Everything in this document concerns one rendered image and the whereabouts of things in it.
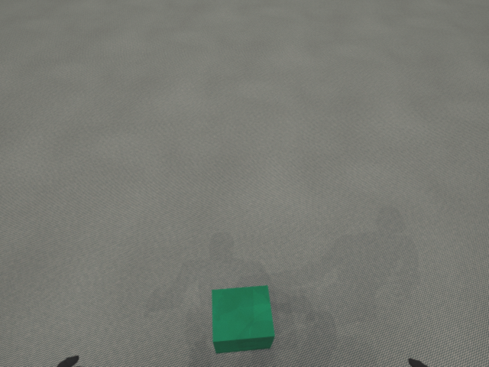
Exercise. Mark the carton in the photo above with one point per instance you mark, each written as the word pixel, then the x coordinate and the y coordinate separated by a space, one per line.
pixel 242 319

